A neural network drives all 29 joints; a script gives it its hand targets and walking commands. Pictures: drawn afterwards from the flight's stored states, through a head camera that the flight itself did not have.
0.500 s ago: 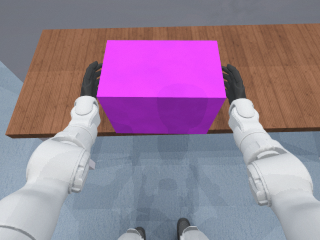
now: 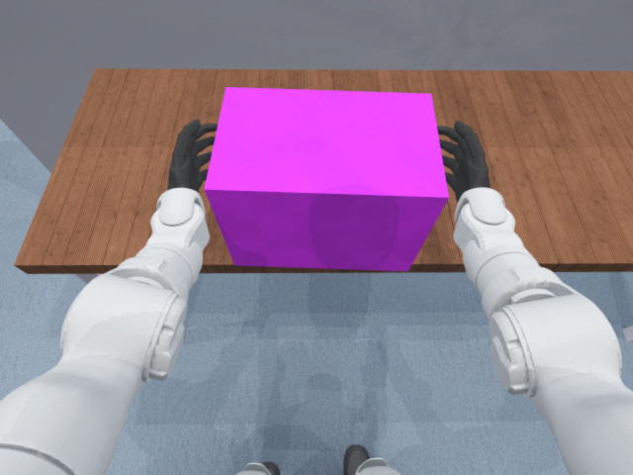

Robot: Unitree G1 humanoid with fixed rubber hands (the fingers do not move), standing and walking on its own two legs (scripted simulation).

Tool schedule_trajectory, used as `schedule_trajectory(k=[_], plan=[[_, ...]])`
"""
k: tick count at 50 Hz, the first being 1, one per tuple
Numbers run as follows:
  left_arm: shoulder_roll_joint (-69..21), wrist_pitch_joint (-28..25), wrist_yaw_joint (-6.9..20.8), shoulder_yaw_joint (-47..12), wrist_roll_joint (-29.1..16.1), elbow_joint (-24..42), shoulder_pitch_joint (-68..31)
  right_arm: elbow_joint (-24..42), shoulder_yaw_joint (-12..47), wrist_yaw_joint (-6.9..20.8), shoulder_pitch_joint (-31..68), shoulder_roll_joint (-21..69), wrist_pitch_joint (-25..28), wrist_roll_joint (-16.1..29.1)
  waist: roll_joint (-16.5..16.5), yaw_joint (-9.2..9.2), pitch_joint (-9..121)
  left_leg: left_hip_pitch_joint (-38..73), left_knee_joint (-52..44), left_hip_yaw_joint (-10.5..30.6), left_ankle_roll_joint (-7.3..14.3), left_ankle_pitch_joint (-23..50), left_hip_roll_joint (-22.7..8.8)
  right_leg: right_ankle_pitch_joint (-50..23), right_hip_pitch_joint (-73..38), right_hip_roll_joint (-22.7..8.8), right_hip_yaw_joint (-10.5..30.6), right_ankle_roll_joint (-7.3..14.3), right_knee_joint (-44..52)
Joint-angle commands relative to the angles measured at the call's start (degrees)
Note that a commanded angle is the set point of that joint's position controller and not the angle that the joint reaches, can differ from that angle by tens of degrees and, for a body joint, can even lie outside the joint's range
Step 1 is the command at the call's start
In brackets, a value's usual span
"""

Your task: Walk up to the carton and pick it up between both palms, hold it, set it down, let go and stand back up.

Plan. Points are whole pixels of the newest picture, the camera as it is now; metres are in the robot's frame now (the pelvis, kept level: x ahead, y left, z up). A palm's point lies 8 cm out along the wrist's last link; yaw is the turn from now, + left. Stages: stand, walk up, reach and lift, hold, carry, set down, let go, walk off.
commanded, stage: reach and lift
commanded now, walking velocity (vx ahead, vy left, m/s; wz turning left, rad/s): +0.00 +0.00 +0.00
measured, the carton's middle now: (324, 186) +0.49 +0.00 +0.00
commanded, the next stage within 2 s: none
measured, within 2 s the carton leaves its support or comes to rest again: leaves its support in 0.72 s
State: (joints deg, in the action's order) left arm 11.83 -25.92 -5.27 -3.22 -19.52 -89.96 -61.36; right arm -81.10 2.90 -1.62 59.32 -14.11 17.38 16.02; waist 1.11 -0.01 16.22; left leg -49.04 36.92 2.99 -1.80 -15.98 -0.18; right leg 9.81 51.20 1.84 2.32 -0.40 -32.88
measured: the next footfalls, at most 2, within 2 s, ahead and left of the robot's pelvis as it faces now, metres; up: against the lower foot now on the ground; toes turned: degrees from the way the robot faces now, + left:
none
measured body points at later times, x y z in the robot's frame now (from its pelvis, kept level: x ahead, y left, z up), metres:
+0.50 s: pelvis +0.01 +0.00 +0.01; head +0.10 +0.00 +0.45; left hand +0.45 +0.18 +0.05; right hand +0.45 -0.18 +0.05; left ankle -0.01 +0.13 -0.71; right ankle +0.03 -0.12 -0.71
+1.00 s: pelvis -0.01 +0.01 +0.01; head +0.05 +0.01 +0.46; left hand +0.42 +0.19 +0.06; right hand +0.43 -0.17 +0.07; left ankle -0.01 +0.13 -0.71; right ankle +0.03 -0.12 -0.71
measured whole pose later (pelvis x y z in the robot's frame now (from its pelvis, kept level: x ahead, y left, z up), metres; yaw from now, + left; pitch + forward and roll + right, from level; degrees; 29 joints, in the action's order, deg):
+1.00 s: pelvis -0.01 +0.01 +0.01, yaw +0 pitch +18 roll -1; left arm 9.0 -28.2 -4.5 7.1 -10.0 -89.7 -52.7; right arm -75.7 -17.6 -2.6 49.1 -8.9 19.9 -7.0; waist 1.5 0.0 12.4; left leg -36.7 34.2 3.0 -1.3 -15.4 -0.2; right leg 8.5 37.8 1.6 2.1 -0.4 -28.3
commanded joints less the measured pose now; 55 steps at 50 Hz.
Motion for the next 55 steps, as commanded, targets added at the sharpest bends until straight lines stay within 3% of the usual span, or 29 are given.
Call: schedule_trajectory(k=[1,2,3,7,8,9,13,14,15,16,17,19,20,21,22,24,25,27,30,31,32,34,36,37,43,44,46,48,55], plan=[[-1.41,-2.81,3.34,0.54,5.83,6.61,-27.24,12.72,-3.57,0.75,25.64,5.91,2.83,-3.75,-1.45,0.8,39.97,13.79,0.18,-5.43,-1.75,22.52,0.93,-22.23,-30.42,-1.8,-3.58,-1.9,-1.71],[-0.74,-2.91,2.67,1.42,7.61,7.91,-27.24,10.98,-6.42,0.08,24.6,3.74,3.13,-5.1,0.04,-1.27,40.3,15.7,-0.39,-4.78,-2.24,23.29,0.55,-22.71,-30.05,-1.41,-4.1,-1.86,-1.57],[-1.03,-3.65,2.8,2.17,6.79,7.27,-26.28,13.37,-4.2,0.65,25.61,5.81,3.45,-4.68,-0.76,1.48,42.57,14.0,0.37,-5.2,-2.05,24.45,0.66,-23.58,-30.12,-1.56,-3.25,-1.78,-2.53],[-3.26,-3.71,3.51,3.04,8.57,8.24,-28.25,11.67,-6.69,1.2,25.13,8.06,3.66,-7.13,-1.11,-0.24,40.41,13.42,0.21,-5.67,-1.98,22.67,1.2,-23.54,-30.51,-1.99,-3.89,-2.02,-2.18],[-3.69,-3.5,3.33,3.41,10.01,7.63,-27.72,10.71,-7.43,1.46,24.86,7.6,4.16,-7.61,1.56,0.45,39.3,17.08,-0.03,-4.52,-2.56,25.78,0.57,-23.29,-29.43,-1.99,-4.08,-1.73,-1.92],[-4.94,-3.73,4.1,6.03,11.72,5.76,-25.62,11.18,-6.83,1.38,24.07,10.84,4.35,-9.18,-2.82,1.33,38.84,13.71,0.6,-6.31,-1.93,24.4,1.08,-26.18,-32.93,-1.88,-3.64,-2.16,-2.08],[-19.44,-4.89,8.22,5.27,17.62,8.69,-30.04,10.69,-9.54,5.18,27.54,25.09,6.48,-17.21,0.64,-0.07,38.24,17.52,-1.4,-5.65,-2.8,27.93,0.99,-28.45,-35.83,-2.37,-5.05,-1.27,-1.16],[-24.71,-5.53,9.36,6.91,19.66,10.28,-28.57,13.8,-8.0,6.29,27.43,30.79,7.81,-19.56,-0.47,1.47,41.74,19.22,-1.99,-6.11,-2.69,29.12,1.11,-29.99,-37.9,-2.27,-5.27,-1.04,-0.19],[-29.2,-5.95,10.61,7.69,21.94,9.52,-25.91,13.34,-8.63,7.24,24.92,36.39,8.82,-22.79,-0.89,0.08,42.21,19.07,-1.89,-6.13,-2.38,28.5,1.53,-33.58,-40.7,-2.5,-5.15,-1.14,0.08],[-31.24,-5.64,10.91,9.24,23.75,9.21,-25.87,13.63,-9.88,7.8,24.94,38.74,9.3,-23.83,-0.67,0.4,40.61,19.45,-3.44,-6.09,-2.37,28.42,1.42,-33.29,-42.14,-2.4,-5.03,-1.4,0.74],[-32.89,-5.59,11.05,8.98,23.7,8.76,-24.46,14.63,-9.97,7.99,26.16,39.18,9.68,-24.95,-1.1,0.58,40.07,17.68,-3.74,-6.16,-2.33,27.38,1.35,-34.33,-43.98,-2.52,-4.74,-1.49,0.25],[-33.64,-6.45,11.31,6.83,23.05,9.5,-25.8,11.93,-12.53,8.19,22.61,40.32,10.45,-28.06,-0.3,-2.79,39.06,18.24,-5.01,-6.05,-2.04,25.21,1.39,-34.92,-45.42,-2.8,-5.11,-1.46,1.08],[-32.89,-6.78,11.35,7.66,23.32,9.24,-25.0,13.46,-11.1,8.32,23.09,41.52,10.7,-27.81,-1.58,-0.41,38.75,18.16,-4.3,-5.91,-1.76,28.1,1.36,-38.16,-46.45,-2.72,-4.15,-1.61,1.18],[-33.7,-6.4,11.23,7.27,23.95,7.06,-25.25,10.95,-13.62,8.21,23.17,40.02,10.99,-29.17,-0.37,-2.31,36.93,18.24,-5.5,-5.34,-2.46,26.56,0.92,-36.54,-44.94,-2.6,-5.18,-1.35,1.72],[-32.68,-6.54,11.58,8.73,23.69,7.17,-25.77,14.36,-13.19,8.41,25.18,41.71,10.96,-29.01,-1.46,-0.99,33.21,14.89,-5.81,-6.19,-1.85,24.0,1.3,-36.13,-47.88,-3.09,-4.06,-1.61,1.53],[-34.47,-6.77,11.16,7.33,23.47,9.39,-22.9,12.49,-12.71,8.46,22.66,40.74,10.83,-29.27,-0.47,-1.92,30.75,18.21,-6.56,-5.21,-2.45,26.55,0.95,-36.26,-47.2,-2.27,-4.61,-1.2,2.03],[-33.1,-6.39,11.0,8.38,23.65,9.4,-21.98,14.0,-11.62,8.65,22.9,41.04,10.87,-28.63,-0.28,-0.41,28.86,18.71,-6.33,-5.22,-2.38,25.77,1.11,-34.57,-47.09,-2.41,-3.85,-0.96,2.2],[-34.13,-7.97,10.43,6.48,22.84,12.53,-28.83,14.64,-12.93,8.57,27.27,40.8,12.38,-31.03,-0.72,-2.32,31.59,17.91,-6.51,-4.7,-2.42,24.19,0.89,-34.11,-45.58,-2.29,-4.52,-1.2,1.99],[-35.7,-8.12,10.07,4.31,21.05,14.1,-29.31,17.3,-11.94,8.6,28.97,41.17,12.77,-30.02,-0.96,-2.55,34.02,19.37,-6.37,-4.59,-2.46,22.4,0.69,-29.85,-45.36,-2.24,-4.48,-0.62,3.23],[-34.14,-7.91,10.53,6.68,22.04,11.55,-29.59,16.06,-14.14,8.72,29.05,40.27,12.33,-31.84,-2.21,-2.88,31.63,16.23,-7.75,-5.56,-1.71,16.27,0.99,-26.11,-44.88,-2.63,-4.22,-1.1,3.77],[-35.78,-8.07,10.01,6.27,22.11,12.0,-28.62,17.0,-12.66,8.91,28.1,41.46,12.26,-31.08,-1.42,-1.51,32.68,18.1,-7.52,-4.56,-1.85,19.05,0.85,-26.47,-44.49,-2.25,-4.43,-0.56,3.45],[-37.19,-7.67,9.55,3.28,20.79,14.78,-29.32,15.8,-12.0,9.0,27.49,41.01,12.3,-29.64,2.12,-1.94,33.79,22.07,-7.16,-4.46,-3.1,22.62,0.51,-24.97,-42.05,-1.87,-4.61,0.27,4.05],[-35.68,-7.76,9.55,3.82,20.82,14.16,-31.26,15.1,-13.79,8.66,27.53,40.26,11.82,-31.35,1.46,-3.37,32.8,20.99,-7.08,-4.65,-2.51,18.5,0.74,-22.36,-41.95,-2.17,-4.41,0.13,4.97],[-35.68,-6.74,9.58,3.85,20.07,12.38,-27.63,15.32,-12.84,8.82,26.8,39.97,10.93,-30.33,0.95,-1.75,33.02,21.47,-8.01,-4.42,-2.31,17.9,0.27,-20.52,-41.61,-2.14,-4.29,0.18,5.43],[-36.26,-5.84,9.35,1.46,18.51,16.35,-28.68,19.68,-10.75,8.7,28.29,41.62,8.73,-28.51,0.89,-2.2,33.65,21.38,-8.33,-4.12,-1.92,16.04,0.9,-18.0,-43.78,-1.82,-4.04,0.09,5.35],[-35.98,-4.96,9.07,-0.51,17.85,17.69,-30.85,17.64,-10.98,8.86,27.96,40.26,7.87,-27.59,3.94,-2.59,31.18,23.04,-9.17,-3.22,-2.6,15.74,0.57,-15.24,-41.38,-1.97,-4.42,0.42,5.83],[-37.74,-4.3,9.36,-1.27,17.17,18.43,-29.42,18.64,-9.69,8.57,26.68,41.59,7.04,-26.67,4.03,-2.73,31.46,24.03,-8.36,-3.84,-3.04,18.95,1.09,-18.17,-42.81,-1.66,-4.5,0.58,5.81],[-35.36,-2.49,9.49,1.04,17.14,15.15,-28.22,17.56,-7.95,8.75,25.74,40.86,4.01,-25.47,0.36,-1.81,26.22,21.97,-10.09,-4.16,-1.62,12.66,1.3,-14.73,-44.82,-1.99,-3.91,-0.47,6.76],[-43.05,-4.12,8.96,-7.34,11.36,31.05,-30.07,30.33,2.52,7.83,27.04,48.19,2.27,-18.66,0.9,-2.58,40.36,24.22,-6.95,-1.9,-2.68,27.63,2.03,-29.75,-51.31,-0.87,-2.97,-0.55,3.3]])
